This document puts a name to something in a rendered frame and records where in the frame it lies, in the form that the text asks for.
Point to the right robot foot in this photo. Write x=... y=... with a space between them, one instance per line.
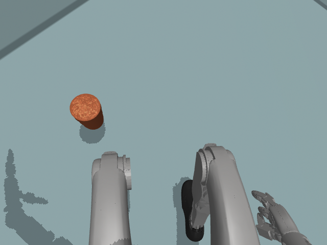
x=187 y=201

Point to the cup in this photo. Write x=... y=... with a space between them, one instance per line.
x=87 y=109

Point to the right robot arm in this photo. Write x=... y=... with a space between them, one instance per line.
x=294 y=238

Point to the right robot hand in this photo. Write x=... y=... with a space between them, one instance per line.
x=281 y=222

